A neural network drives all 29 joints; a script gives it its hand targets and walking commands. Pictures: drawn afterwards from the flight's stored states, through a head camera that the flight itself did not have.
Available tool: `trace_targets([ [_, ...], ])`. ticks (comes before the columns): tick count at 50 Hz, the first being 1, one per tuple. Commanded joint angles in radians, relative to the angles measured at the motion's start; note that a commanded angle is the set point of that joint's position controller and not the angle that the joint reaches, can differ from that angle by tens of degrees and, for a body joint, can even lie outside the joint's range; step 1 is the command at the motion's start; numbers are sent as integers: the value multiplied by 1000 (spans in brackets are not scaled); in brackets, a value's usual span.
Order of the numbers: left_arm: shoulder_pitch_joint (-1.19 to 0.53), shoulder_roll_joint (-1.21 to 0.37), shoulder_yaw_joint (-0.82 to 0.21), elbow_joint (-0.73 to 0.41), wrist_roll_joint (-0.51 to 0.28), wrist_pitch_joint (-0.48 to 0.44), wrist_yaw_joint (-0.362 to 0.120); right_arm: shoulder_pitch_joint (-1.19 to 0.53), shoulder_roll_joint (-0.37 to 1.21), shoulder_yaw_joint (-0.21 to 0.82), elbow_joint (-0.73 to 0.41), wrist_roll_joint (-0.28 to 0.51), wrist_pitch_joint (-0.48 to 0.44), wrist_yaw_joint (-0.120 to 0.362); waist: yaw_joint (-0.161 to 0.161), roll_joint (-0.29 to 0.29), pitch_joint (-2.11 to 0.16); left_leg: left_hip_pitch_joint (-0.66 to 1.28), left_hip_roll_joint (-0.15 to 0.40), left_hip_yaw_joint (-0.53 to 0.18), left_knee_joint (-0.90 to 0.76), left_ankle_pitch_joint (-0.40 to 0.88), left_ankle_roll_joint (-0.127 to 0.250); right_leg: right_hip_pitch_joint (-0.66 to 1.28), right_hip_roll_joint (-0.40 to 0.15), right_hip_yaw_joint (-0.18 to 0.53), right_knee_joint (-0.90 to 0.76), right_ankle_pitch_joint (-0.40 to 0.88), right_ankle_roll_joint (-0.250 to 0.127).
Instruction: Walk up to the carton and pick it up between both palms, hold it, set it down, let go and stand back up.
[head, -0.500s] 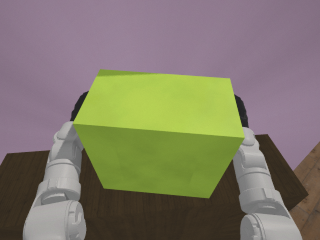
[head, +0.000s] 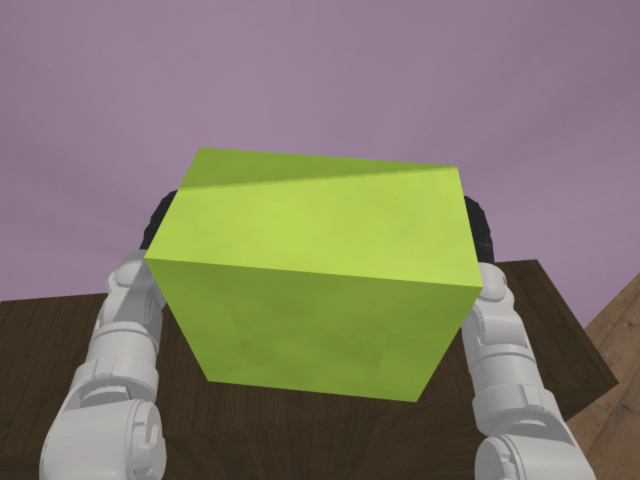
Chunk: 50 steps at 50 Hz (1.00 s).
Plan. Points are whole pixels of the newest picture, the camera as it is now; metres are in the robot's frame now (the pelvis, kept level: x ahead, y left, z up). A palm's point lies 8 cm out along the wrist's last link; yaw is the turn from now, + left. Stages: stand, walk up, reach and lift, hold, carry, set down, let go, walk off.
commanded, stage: set down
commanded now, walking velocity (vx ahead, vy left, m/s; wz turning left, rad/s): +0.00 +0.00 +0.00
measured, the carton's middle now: (317, 286) +0.35 -0.02 +0.06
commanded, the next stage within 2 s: none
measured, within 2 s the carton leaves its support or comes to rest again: rests again in 0.92 s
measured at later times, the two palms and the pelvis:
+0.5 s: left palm (166, 255) +0.41 +0.17 +0.08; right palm (471, 272) +0.33 -0.22 +0.08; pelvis +0.00 +0.00 +0.00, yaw +0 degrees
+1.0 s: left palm (172, 265) +0.42 +0.17 +0.06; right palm (463, 289) +0.33 -0.22 +0.05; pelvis +0.01 +0.01 +0.00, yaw +0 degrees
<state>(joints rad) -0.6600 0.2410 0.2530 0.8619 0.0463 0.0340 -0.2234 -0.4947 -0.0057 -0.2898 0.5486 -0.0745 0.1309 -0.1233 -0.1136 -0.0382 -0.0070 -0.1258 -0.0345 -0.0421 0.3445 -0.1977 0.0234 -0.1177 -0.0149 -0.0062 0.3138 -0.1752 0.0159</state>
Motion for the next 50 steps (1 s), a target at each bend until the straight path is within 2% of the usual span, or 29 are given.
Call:
trace_targets([
  [1, -823, -501, -311, -147, -58, -89, -81, -631, 534, 382, -162, -35, -136, 73, -99, 94, -509, -3, -1, 43, -12, 272, -34, 228, 5, -2, 16, 485, 22],
  [3, -826, -507, -321, -158, -65, -98, -76, -626, 530, 384, -161, -37, -146, 75, -107, 102, -533, 24, 7, 37, 1, 317, -44, 211, 12, -10, 18, 488, 19],
  [9, -775, -501, -300, -128, -43, -100, -74, -612, 515, 381, -160, -36, -166, 75, -91, 106, -500, 24, 4, 44, 8, 318, -49, 197, 9, -12, 13, 472, 17],
  [11, -769, -502, -306, -134, -45, -108, -70, -590, 510, 374, -141, -41, -169, 73, -100, 111, -492, 31, 10, 42, 3, 314, -51, 186, 12, -16, 12, 454, 15],
  [14, -752, -494, -286, -104, -32, -109, -73, -573, 508, 362, -121, -51, -173, 74, -97, 97, -457, 34, 12, 45, 6, 306, -50, 168, 11, -17, 5, 429, 14],
  [15, -759, -496, -288, -102, -32, -111, -72, -572, 505, 353, -108, -55, -175, 74, -98, 112, -467, 37, 12, 44, 6, 310, -54, 163, 11, -20, 6, 423, 12],
  [16, -758, -490, -282, -99, -31, -115, -70, -582, 500, 361, -126, -54, -181, 77, -87, 108, -479, 31, 13, 44, 5, 297, -51, 162, 10, -19, 5, 415, 12],
  [18, -759, -481, -272, -83, -24, -117, -73, -573, 500, 343, -102, -64, -181, 75, -98, 106, -441, 20, 11, 48, -1, 267, -48, 157, 8, -17, 6, 399, 12],
  [19, -767, -493, -286, -95, -32, -123, -70, -585, 501, 347, -120, -59, -190, 77, -92, 120, -474, 16, 12, 44, 5, 285, -56, 156, 9, -19, 12, 407, 9],
  [21, -755, -497, -282, -80, -31, -129, -69, -581, 502, 340, -119, -63, -196, 77, -96, 109, -474, 21, 13, 43, 8, 291, -53, 155, 9, -19, 12, 415, 12],
  [22, -750, -491, -278, -75, -30, -135, -67, -578, 508, 347, -116, -62, -200, 78, -84, 108, -482, 19, 12, 45, 12, 292, -53, 157, 7, -18, 14, 418, 12],
  [23, -762, -487, -280, -77, -29, -139, -66, -573, 505, 337, -104, -66, -202, 77, -94, 116, -474, 16, 13, 46, 10, 286, -55, 153, 7, -21, 13, 412, 12],
  [26, -745, -482, -274, -61, -25, -148, -65, -553, 498, 325, -80, -75, -213, 78, -91, 116, -471, 30, 18, 44, 14, 297, -58, 135, 8, -25, 14, 397, 9],
  [27, -744, -486, -276, -61, -29, -152, -63, -547, 499, 322, -66, -77, -217, 77, -102, 119, -474, 34, 20, 43, 16, 297, -58, 128, 8, -26, 13, 396, 8],
  [33, -751, -479, -283, -41, -27, -178, -52, -559, 494, 312, -57, -80, -253, 80, -90, 133, -502, 40, 22, 44, 29, 303, -67, 100, 9, -32, 16, 380, 4],
  [38, -740, -491, -301, -47, -30, -200, -42, -539, 489, 304, -39, -91, -287, 81, -103, 151, -532, 61, 26, 37, 45, 342, -81, 69, 13, -39, 18, 384, 0],
  [39, -730, -493, -299, -37, -30, -203, -38, -539, 490, 309, -34, -88, -294, 84, -88, 153, -535, 67, 29, 38, 48, 361, -83, 63, 16, -41, 19, 382, -1],
  [41, -722, -480, -294, -28, -31, -215, -37, -523, 486, 304, -17, -95, -304, 82, -95, 141, -530, 71, 28, 40, 53, 360, -85, 61, 13, -42, 16, 382, -1],
  [43, -706, -485, -293, -18, -26, -219, -32, -517, 484, 302, -2, -91, -317, 84, -91, 157, -533, 82, 32, 37, 58, 388, -90, 54, 16, -45, 16, 385, -3],
  [44, -715, -491, -314, -28, -33, -228, -28, -516, 479, 300, -3, -94, -331, 83, -103, 161, -546, 92, 36, 33, 66, 405, -97, 38, 20, -51, 14, 381, -5],
  [46, -686, -484, -291, -5, -24, -235, -29, -502, 480, 307, 11, -93, -342, 85, -88, 156, -539, 96, 36, 35, 72, 434, -97, 41, 18, -47, 15, 404, -4],
  [50, -696, -495, -320, -17, -35, -263, -14, -516, 476, 296, 15, -97, -380, 87, -90, 176, -594, 112, 43, 25, 86, 470, -110, 17, 23, -54, 17, 404, -12],
])
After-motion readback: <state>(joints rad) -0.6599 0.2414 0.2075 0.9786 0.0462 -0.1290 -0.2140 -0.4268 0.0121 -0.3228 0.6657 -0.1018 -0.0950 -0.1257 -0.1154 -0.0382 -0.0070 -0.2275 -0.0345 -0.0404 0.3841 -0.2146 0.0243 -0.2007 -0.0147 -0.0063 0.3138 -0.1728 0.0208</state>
